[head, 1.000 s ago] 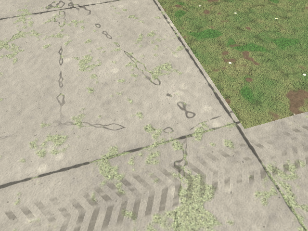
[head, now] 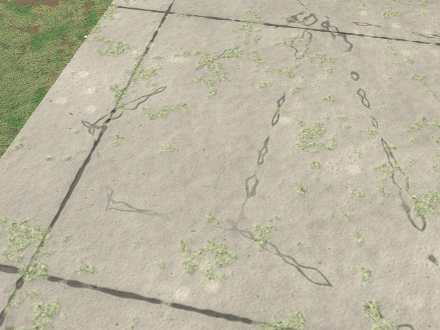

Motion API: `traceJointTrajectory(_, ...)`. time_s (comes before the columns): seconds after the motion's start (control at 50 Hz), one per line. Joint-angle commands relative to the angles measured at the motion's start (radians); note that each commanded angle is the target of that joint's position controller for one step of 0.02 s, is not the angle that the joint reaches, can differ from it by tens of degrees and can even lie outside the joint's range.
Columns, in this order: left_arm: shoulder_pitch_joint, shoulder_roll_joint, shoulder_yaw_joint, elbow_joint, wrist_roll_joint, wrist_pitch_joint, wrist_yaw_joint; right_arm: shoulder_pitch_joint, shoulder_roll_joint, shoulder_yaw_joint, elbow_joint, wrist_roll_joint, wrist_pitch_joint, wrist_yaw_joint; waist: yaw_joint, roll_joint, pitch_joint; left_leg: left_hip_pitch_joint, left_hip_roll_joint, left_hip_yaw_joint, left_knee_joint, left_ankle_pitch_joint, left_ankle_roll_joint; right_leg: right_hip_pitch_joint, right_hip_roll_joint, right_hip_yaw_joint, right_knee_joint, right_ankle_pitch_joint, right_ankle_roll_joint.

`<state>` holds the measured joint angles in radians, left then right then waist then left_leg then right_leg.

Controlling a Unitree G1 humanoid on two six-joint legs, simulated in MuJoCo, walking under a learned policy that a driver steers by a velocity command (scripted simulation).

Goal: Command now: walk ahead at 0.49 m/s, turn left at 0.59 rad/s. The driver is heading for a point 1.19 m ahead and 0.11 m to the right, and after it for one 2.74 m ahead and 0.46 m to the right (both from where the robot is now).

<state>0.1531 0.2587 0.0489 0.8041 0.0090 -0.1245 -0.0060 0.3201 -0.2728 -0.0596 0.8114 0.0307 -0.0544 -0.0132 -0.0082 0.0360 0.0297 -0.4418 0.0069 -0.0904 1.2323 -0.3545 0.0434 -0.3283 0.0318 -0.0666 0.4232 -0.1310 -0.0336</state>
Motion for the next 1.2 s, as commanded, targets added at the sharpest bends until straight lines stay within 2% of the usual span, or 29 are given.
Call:
traceJointTrajectory(0.02, 0.031, 0.085, 0.024, -0.02, 0.0, -0.014, -0.005, 0.033, -0.034, -0.015, -0.082, 0.005, 0.006, 0.005, 0.001, -0.112, -0.049, -0.18, 0.122, -0.026, -0.004, 0.057, -0.002, 0.166, -0.283, 0.261, -0.268, 0.023, -0.169)
traceJointTrajectory(0.08, 0.058, 0.125, 0.04, 0.009, -0.007, -0.022, -0.007, -0.039, -0.024, -0.009, -0.131, -0.009, 0.017, 0.003, 0.005, -0.081, -0.013, -0.249, 0.141, -0.029, -0.107, 0.123, -0.012, 0.157, -0.302, 0.179, -0.307, 0.108, -0.197)
traceJointTrajectory(0.14, 0.088, 0.147, 0.044, 0.031, -0.007, -0.014, -0.008, -0.098, -0.018, 0.0, -0.151, -0.012, 0.003, 0.014, 0.019, -0.07, -0.011, -0.261, 0.129, -0.023, -0.282, 0.262, -0.012, 0.196, -0.282, 0.097, -0.31, 0.161, -0.193)
traceJointTrajectory(0.18, 0.102, 0.157, 0.042, 0.041, -0.019, -0.004, -0.008, -0.18, -0.012, 0.009, -0.173, -0.017, -0.01, 0.027, 0.041, -0.067, 0.008, -0.219, 0.116, 0.033, -0.426, 0.34, -0.009, 0.189, -0.257, 0.049, -0.302, 0.168, -0.177)
traceJointTrajectory(0.26, 0.186, 0.194, 0.041, 0.075, -0.043, 0.022, -0.012, -0.316, -0.024, 0.015, -0.223, -0.009, -0.026, 0.048, 0.081, -0.091, 0.044, -0.162, 0.083, 0.094, -0.598, 0.295, -0.011, 0.239, -0.282, 0.09, -0.26, 0.122, -0.163)
traceJointTrajectory(0.3, 0.195, 0.212, 0.043, 0.086, -0.047, 0.036, -0.01, -0.305, -0.059, 0.003, -0.231, -0.007, -0.035, 0.052, 0.055, -0.116, 0.035, -0.107, 0.057, 0.099, -0.668, 0.23, 0.005, 0.284, -0.311, 0.124, -0.205, 0.141, -0.145)
traceJointTrajectory(0.34, 0.178, 0.202, 0.035, 0.088, -0.045, 0.046, -0.007, -0.117, -0.125, -0.035, -0.176, -0.016, -0.042, 0.043, -0.058, -0.11, -0.073, 0.191, 0.0, 0.135, -0.746, 0.246, 0.039, 0.243, -0.255, 0.083, 0.021, 0.344, -0.098)
traceJointTrajectory(0.36, 0.171, 0.147, 0.013, 0.072, -0.028, 0.041, -0.006, 0.063, -0.195, -0.065, -0.14, -0.027, -0.039, 0.029, -0.139, -0.063, -0.208, 0.473, 0.107, 0.031, -0.716, 0.266, 0.086, 0.089, -0.196, 0.035, 0.282, 0.248, -0.053)
traceJointTrajectory(0.38, 0.248, 0.018, -0.022, 0.037, -0.013, 0.025, -0.009, 0.153, -0.304, -0.085, -0.134, -0.052, -0.03, 0.015, -0.107, 0.203, -0.338, 0.803, 0.39, -0.389, -0.779, 0.193, 0.209, -0.291, -0.043, -0.002, 0.672, -0.271, 0.019)
traceJointTrajectory(0.4, 0.264, 0.073, -0.01, 0.054, -0.043, 0.008, -0.008, 0.182, -0.243, -0.068, -0.131, -0.053, -0.035, 0.02, -0.125, 0.202, -0.425, 0.791, 0.451, -0.622, -0.898, 0.125, 0.265, -0.391, -0.022, 0.168, 0.864, -0.448, 0.018)
traceJointTrajectory(0.42, 0.209, 0.139, 0.013, 0.04, -0.07, 0.008, -0.007, 0.125, -0.174, -0.047, -0.128, -0.044, -0.04, 0.025, -0.109, 0.144, -0.282, 0.696, 0.415, -0.467, -0.903, 0.136, 0.225, -0.468, -0.071, 0.19, 0.916, -0.384, 0.008)
traceJointTrajectory(0.46, 0.131, 0.128, 0.019, 0.026, -0.048, 0.023, 0.003, -0.015, -0.09, -0.023, -0.129, -0.032, -0.048, 0.033, -0.048, 0.079, -0.138, 0.467, 0.323, -0.22, -0.955, 0.22, 0.168, -0.427, -0.147, 0.16, 0.837, -0.227, 0.007)
traceJointTrajectory(0.5, 0.159, 0.099, 0.025, 0.034, -0.044, 0.055, 0.001, -0.076, -0.052, -0.018, -0.119, -0.039, -0.063, 0.036, 0.005, 0.093, -0.087, 0.339, 0.275, -0.085, -1.029, 0.286, 0.145, -0.327, -0.173, 0.166, 0.783, -0.136, 0.01)
traceJointTrajectory(0.58, 0.113, 0.052, 0.024, 0.004, -0.04, 0.085, -0.002, -0.062, -0.077, -0.035, -0.074, -0.047, -0.079, 0.016, 0.023, 0.031, -0.025, 0.318, 0.276, 0.064, -1.086, 0.419, 0.151, -0.379, -0.168, 0.185, 0.695, -0.022, 0.022)
traceJointTrajectory(0.66, 0.003, 0.036, 0.018, -0.04, -0.03, 0.083, -0.021, -0.04, -0.11, -0.046, -0.044, -0.045, -0.069, -0.002, -0.003, 0.024, 0.02, 0.347, 0.265, 0.18, -1.107, 0.396, 0.13, -0.397, -0.155, 0.153, 0.468, 0.146, 0.022)
traceJointTrajectory(0.8, -0.184, 0.039, 0.01, -0.139, -0.031, 0.081, -0.062, 0.029, -0.16, -0.065, 0.005, -0.017, -0.034, -0.011, -0.057, 0.014, 0.079, 0.506, 0.309, 0.284, -1.036, 0.47, 0.095, -0.4, -0.129, 0.03, 0.264, 0.062, -0.037)
traceJointTrajectory(0.84, -0.154, 0.064, 0.024, -0.153, -0.033, 0.084, -0.066, 0.011, -0.19, -0.072, 0.003, -0.011, -0.021, -0.012, -0.021, 0.044, 0.034, 0.529, 0.307, 0.314, -0.923, 0.777, 0.075, -0.293, -0.072, -0.032, 0.25, -0.037, -0.074)
traceJointTrajectory(0.86, -0.085, 0.089, 0.039, -0.144, -0.035, 0.087, -0.064, -0.002, -0.206, -0.075, -0.001, -0.007, -0.013, -0.015, 0.023, 0.063, -0.017, 0.528, 0.299, 0.328, -0.811, 0.95, 0.062, -0.19, -0.028, -0.063, 0.25, -0.083, -0.096)
traceJointTrajectory(0.88, 0.057, 0.132, 0.066, -0.111, -0.039, 0.087, -0.059, -0.025, -0.213, -0.074, -0.006, -0.001, -0.004, -0.016, 0.107, 0.052, -0.093, 0.484, 0.266, 0.355, -0.617, 1.032, 0.038, 0.005, 0.027, -0.086, 0.189, -0.052, -0.129)
traceJointTrajectory(0.9, 0.225, 0.211, 0.106, -0.065, -0.037, 0.093, -0.04, -0.017, -0.197, -0.065, -0.017, -0.008, -0.006, -0.02, 0.179, 0.001, -0.183, 0.294, 0.225, 0.359, -0.346, 0.865, -0.009, 0.303, 0.024, -0.004, 0.152, -0.004, -0.17)
traceJointTrajectory(0.92, 0.242, 0.337, 0.127, -0.059, -0.041, 0.095, -0.023, 0.059, -0.04, -0.02, -0.066, -0.057, -0.026, -0.011, 0.079, -0.297, -0.232, -0.15, 0.062, 0.315, 0.034, -0.087, -0.077, 0.62, -0.249, 0.497, 0.101, -0.016, -0.315)
traceJointTrajectory(0.94, 0.268, 0.313, 0.11, -0.1, -0.027, 0.076, -0.029, 0.019, -0.065, -0.009, -0.099, -0.019, -0.075, 0.001, 0.101, -0.246, -0.431, -0.316, -0.044, 0.04, 0.215, -0.265, -0.08, 0.748, -0.384, 0.946, -0.113, -0.231, -0.442)
traceJointTrajectory(0.96, 0.251, 0.232, 0.09, -0.09, -0.02, 0.063, -0.035, -0.113, -0.131, -0.026, -0.127, 0.022, -0.099, 0.01, 0.138, -0.142, -0.308, -0.424, 0.011, -0.009, 0.22, -0.166, -0.051, 0.693, -0.361, 0.829, -0.158, -0.188, -0.37)
traceJointTrajectory(0.98, 0.198, 0.191, 0.078, -0.094, -0.028, 0.054, -0.034, -0.135, -0.123, -0.02, -0.134, 0.018, -0.109, 0.007, 0.102, -0.102, -0.207, -0.418, 0.055, -0.003, 0.141, -0.074, -0.027, 0.555, -0.321, 0.688, -0.144, -0.115, -0.331)
traceJointTrajectory(1.0, 0.112, 0.149, 0.065, -0.112, -0.031, 0.052, -0.032, -0.128, -0.124, -0.023, -0.115, -0.011, -0.108, -0.002, 0.05, -0.038, -0.144, -0.341, 0.097, -0.004, 0.054, -0.012, -0.027, 0.395, -0.277, 0.572, -0.139, -0.013, -0.293)
traceJointTrajectory(1.02, 0.058, 0.117, 0.054, -0.133, -0.022, 0.051, -0.028, -0.107, -0.14, -0.034, -0.108, -0.03, -0.097, -0.005, 0.011, -0.047, -0.12, -0.256, 0.122, -0.011, -0.012, 0.025, -0.032, 0.28, -0.243, 0.497, -0.156, 0.078, -0.279)
traceJointTrajectory(1.08, 0.054, 0.114, 0.049, -0.134, -0.014, 0.042, -0.016, -0.067, -0.103, -0.031, -0.095, -0.039, -0.058, 0.002, -0.024, -0.05, -0.098, -0.179, 0.135, 0.024, -0.125, 0.096, -0.061, 0.159, -0.213, 0.369, -0.202, 0.259, -0.273)
traceJointTrajectory(1.14, 0.114, 0.133, 0.049, -0.097, -0.014, 0.035, -0.002, -0.146, -0.069, -0.016, -0.113, -0.037, -0.042, 0.004, 0.01, -0.072, -0.056, -0.224, 0.137, 0.051, -0.284, 0.269, -0.079, 0.149, -0.185, 0.25, -0.227, 0.367, -0.239)
traceJointTrajectory(1.2, 0.147, 0.137, 0.043, -0.077, -0.014, 0.034, 0.003, -0.227, -0.057, -0.006, -0.125, -0.025, -0.046, 0.017, 0.054, -0.092, -0.031, -0.213, 0.118, 0.071, -0.479, 0.468, -0.057, 0.176, -0.159, 0.172, -0.245, 0.298, -0.182)
